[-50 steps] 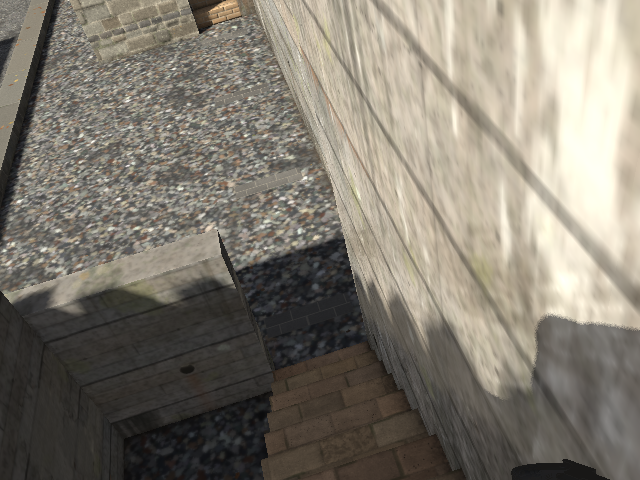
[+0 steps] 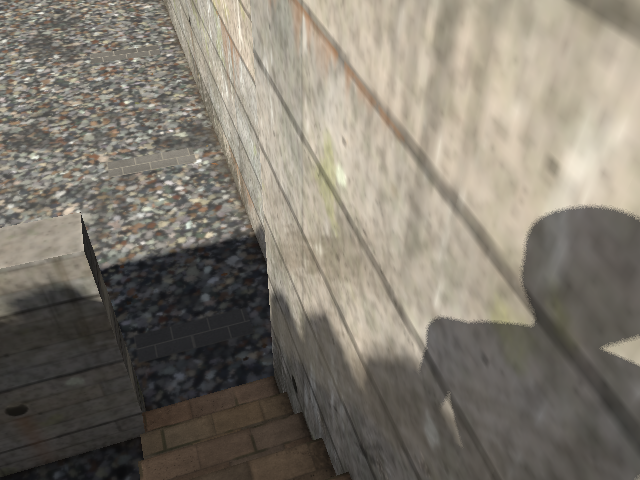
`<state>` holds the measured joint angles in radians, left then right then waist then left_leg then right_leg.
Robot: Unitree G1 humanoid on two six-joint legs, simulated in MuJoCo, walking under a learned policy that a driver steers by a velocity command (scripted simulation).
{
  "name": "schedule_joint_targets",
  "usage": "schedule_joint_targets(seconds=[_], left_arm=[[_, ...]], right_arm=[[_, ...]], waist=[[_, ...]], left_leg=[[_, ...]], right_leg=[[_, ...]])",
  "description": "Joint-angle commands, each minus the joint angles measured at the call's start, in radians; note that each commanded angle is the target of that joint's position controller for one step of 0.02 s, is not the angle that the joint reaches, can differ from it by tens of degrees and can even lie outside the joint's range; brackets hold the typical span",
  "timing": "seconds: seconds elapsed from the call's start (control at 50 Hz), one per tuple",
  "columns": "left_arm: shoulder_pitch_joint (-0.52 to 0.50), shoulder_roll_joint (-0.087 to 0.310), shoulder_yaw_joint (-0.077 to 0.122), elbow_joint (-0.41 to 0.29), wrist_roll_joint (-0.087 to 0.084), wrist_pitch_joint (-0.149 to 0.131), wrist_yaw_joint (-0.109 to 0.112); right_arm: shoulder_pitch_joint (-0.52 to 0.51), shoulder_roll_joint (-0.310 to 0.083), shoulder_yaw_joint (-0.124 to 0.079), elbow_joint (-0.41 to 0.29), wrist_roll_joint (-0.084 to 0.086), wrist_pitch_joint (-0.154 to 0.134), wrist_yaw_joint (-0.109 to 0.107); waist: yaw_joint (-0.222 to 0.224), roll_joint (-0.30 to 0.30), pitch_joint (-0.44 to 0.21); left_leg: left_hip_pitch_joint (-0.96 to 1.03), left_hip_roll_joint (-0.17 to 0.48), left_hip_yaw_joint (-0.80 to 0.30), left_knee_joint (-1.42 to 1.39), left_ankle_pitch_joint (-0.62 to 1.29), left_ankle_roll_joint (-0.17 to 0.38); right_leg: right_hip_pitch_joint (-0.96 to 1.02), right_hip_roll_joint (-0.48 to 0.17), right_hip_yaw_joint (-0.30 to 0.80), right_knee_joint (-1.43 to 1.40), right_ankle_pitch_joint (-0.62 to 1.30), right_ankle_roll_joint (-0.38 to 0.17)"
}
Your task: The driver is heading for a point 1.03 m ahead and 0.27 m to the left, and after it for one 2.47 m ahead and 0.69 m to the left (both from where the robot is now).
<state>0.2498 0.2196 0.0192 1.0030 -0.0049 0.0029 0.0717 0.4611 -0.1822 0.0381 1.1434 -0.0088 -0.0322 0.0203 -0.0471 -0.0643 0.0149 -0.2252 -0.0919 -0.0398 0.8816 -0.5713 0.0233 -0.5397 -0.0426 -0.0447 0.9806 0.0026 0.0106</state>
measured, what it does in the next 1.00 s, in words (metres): walks ahead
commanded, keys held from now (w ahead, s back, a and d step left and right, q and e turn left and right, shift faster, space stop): no key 1.00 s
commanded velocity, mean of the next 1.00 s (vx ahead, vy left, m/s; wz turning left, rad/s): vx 0.00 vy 0.00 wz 0.00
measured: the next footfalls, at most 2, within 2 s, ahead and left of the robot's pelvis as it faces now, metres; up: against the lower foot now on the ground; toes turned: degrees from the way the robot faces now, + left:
left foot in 1.26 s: +0.46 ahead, +0.04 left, -0.41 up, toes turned -8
right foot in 1.34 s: +0.30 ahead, -0.09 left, -0.19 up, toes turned +1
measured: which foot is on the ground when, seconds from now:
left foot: down 0.00-0.86, up 0.88-1.00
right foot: down 0.00-1.00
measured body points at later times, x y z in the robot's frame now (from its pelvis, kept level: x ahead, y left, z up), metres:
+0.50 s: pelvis +0.06 +0.03 +0.04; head +0.08 +0.01 +0.49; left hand +0.22 +0.27 -0.08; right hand +0.03 -0.19 -0.12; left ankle -0.05 +0.12 -0.69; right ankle +0.09 -0.09 -0.68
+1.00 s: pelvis +0.20 -0.01 +0.04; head +0.25 -0.03 +0.49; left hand +0.38 +0.18 -0.08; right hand +0.12 -0.23 -0.12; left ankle +0.18 +0.11 -0.70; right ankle +0.12 -0.10 -0.68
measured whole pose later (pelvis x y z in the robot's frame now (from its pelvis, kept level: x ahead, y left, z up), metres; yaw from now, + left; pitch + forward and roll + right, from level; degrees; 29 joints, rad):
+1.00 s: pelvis +0.20 -0.01 +0.04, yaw -2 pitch +0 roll -1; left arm 0.05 0.10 0.02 0.90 -0.02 -0.14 0.09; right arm 0.39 -0.21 -0.02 1.04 -0.08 -0.06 0.02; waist -0.11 0.07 0.11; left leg -0.21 0.01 -0.06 0.49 -0.02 -0.05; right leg -0.18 0.01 -0.14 0.61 -0.04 -0.02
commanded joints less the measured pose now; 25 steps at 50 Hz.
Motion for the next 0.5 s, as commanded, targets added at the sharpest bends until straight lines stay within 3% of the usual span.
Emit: schedule_joint_targets(seconds=[0.02, 0.04, 0.06, 0.08, 0.1, 0.12, 0.14, 0.16, 0.18, 0.22, 0.24, 0.3, 0.4, 0.5], left_arm=[[0.263, 0.115, 0.011, 0.093, -0.009, -0.012, -0.009], [0.138, 0.133, -0.002, 0.054, -0.017, -0.035, -0.009], [-0.001, 0.047, -0.024, 0.015, -0.016, -0.05, -0.021], [-0.083, 0.05, -0.02, -0.011, -0.013, -0.069, -0.033], [-0.116, 0.069, -0.004, -0.017, -0.032, -0.073, -0.037], [-0.121, 0.055, 0.004, -0.02, -0.067, -0.066, -0.034], [-0.095, 0.093, 0.024, -0.018, -0.06, -0.06, -0.029], [-0.043, 0.072, 0.027, -0.015, -0.05, -0.055, -0.024], [-0.001, 0.049, 0.027, -0.001, -0.046, -0.053, -0.022], [0.021, 0.033, 0.033, -0.004, -0.033, -0.049, -0.022], [0.022, 0.031, 0.035, 0.001, -0.032, -0.045, -0.025], [-0.037, 0.029, 0.031, -0.027, -0.02, -0.042, -0.027], [-0.158, 0.057, 0.032, -0.074, -0.02, -0.043, -0.021], [-0.226, 0.067, 0.031, -0.106, -0.02, -0.048, -0.023]], right_arm=[[-0.207, -0.057, 0.02, -0.149, 0.012, -0.025, 0.0], [-0.047, -0.009, 0.041, -0.133, -0.006, 0.021, 0.001], [0.068, -0.046, 0.037, -0.08, -0.047, 0.062, 0.002], [0.137, -0.072, 0.028, -0.039, -0.071, 0.075, -0.001], [0.16, -0.105, 0.018, -0.016, -0.069, 0.069, -0.01], [0.039, -0.139, 0.004, -0.029, -0.039, 0.048, -0.021], [-0.049, -0.136, 0.006, -0.044, -0.029, 0.005, -0.022], [-0.088, -0.126, 0.001, -0.047, -0.027, -0.024, -0.021], [-0.118, -0.119, 0.001, -0.05, -0.026, -0.042, -0.014], [-0.167, -0.089, 0.013, -0.055, -0.021, -0.055, -0.007], [-0.172, -0.077, 0.017, -0.055, -0.022, -0.055, -0.005], [-0.173, -0.088, 0.019, -0.062, -0.025, -0.053, 0.001], [-0.104, -0.137, 0.002, -0.047, -0.034, -0.062, -0.001], [-0.027, -0.141, -0.012, -0.038, -0.045, -0.079, -0.001]], waist=[[0.099, 0.027, 0.083], [-0.002, -0.256, 0.105], [-0.092, -0.216, 0.121], [-0.143, -0.146, 0.15], [-0.156, -0.043, 0.131], [-0.127, 0.188, 0.154], [-0.099, 0.233, 0.157], [-0.078, 0.222, 0.093], [-0.06, 0.172, 0.054], [-0.046, 0.155, 0.0], [-0.046, 0.142, -0.008], [-0.049, 0.111, -0.017], [-0.09, 0.091, 0.006], [-0.112, 0.096, 0.009]], left_leg=[[-0.287, 0.116, -0.178, -0.107, 0.353, 0.056], [-0.123, 0.007, 0.04, -0.056, 0.175, -0.008], [0.091, 0.013, 0.096, -0.161, 0.124, -0.007], [0.176, 0.028, 0.064, -0.273, 0.157, 0.024], [0.257, 0.077, 0.0, -0.414, 0.243, 0.073], [0.215, 0.195, -0.204, -0.509, 0.403, 0.138], [0.272, 0.246, -0.249, -0.483, 0.646, 0.125], [0.344, 0.257, -0.232, -0.462, 0.769, 0.128], [0.344, 0.25, -0.206, -0.452, 0.796, 0.126], [0.296, 0.233, -0.188, -0.434, 0.768, 0.121], [0.269, 0.228, -0.189, -0.422, 0.801, 0.122], [0.277, 0.228, -0.206, -0.408, 0.823, 0.112], [0.366, 0.228, -0.242, -0.426, 0.853, 0.112], [0.44, 0.229, -0.259, -0.402, 0.916, 0.133]], right_leg=[[0.331, -0.049, 0.083, -0.5, 0.279, 0.008], [0.1, -0.17, 0.267, -0.796, 0.207, -0.015], [-0.04, -0.135, 0.286, -0.874, 0.07, 0.021], [-0.047, -0.091, 0.166, -0.835, 0.178, 0.061], [-0.034, -0.026, 0.064, -0.708, 0.17, 0.109], [-0.014, 0.033, 0.0, -0.545, -0.076, 0.112], [-0.071, -0.001, 0.062, -0.446, -0.183, 0.087], [-0.084, -0.001, 0.076, -0.426, -0.173, 0.084], [-0.051, -0.011, 0.086, -0.427, -0.151, 0.073], [0.041, -0.04, 0.1, -0.457, -0.06, 0.049], [0.07, -0.039, 0.099, -0.45, -0.044, 0.034], [0.065, -0.039, 0.097, -0.482, -0.038, 0.012], [-0.027, -0.023, 0.083, -0.481, -0.106, 0.02], [-0.096, -0.017, 0.089, -0.455, -0.134, 0.024]])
